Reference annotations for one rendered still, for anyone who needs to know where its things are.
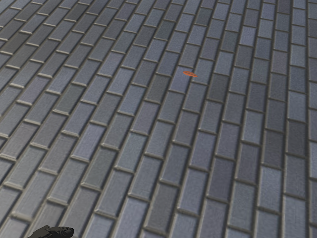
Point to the left robot hand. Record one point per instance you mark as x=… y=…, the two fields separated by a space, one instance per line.
x=53 y=232

